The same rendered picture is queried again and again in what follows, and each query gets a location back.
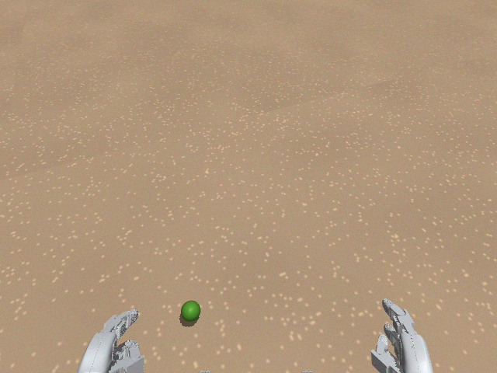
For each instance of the right robot hand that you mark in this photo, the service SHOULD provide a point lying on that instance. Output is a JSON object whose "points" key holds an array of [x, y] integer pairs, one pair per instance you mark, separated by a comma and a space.
{"points": [[409, 347]]}

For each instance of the left robot hand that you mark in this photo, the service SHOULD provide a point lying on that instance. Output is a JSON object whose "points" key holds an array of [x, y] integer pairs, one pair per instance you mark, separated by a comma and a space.
{"points": [[102, 355]]}

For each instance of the ball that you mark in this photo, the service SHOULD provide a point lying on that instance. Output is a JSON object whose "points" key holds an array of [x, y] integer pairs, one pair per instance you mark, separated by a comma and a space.
{"points": [[190, 311]]}

